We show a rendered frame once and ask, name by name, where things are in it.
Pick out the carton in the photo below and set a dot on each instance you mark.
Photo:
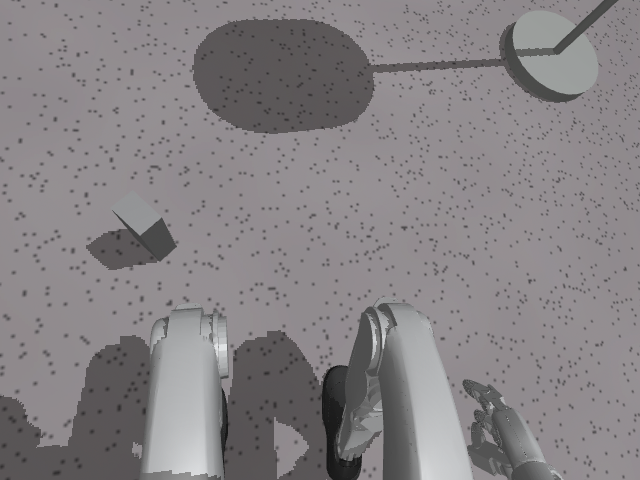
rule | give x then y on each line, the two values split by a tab
145	224

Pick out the right robot hand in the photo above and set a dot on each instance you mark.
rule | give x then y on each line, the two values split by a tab
508	428

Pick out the floor lamp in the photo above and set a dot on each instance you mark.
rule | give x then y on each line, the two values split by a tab
551	56

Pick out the right robot arm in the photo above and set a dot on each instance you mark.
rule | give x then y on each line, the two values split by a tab
535	471

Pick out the right robot foot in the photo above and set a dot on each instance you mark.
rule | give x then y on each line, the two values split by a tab
333	403

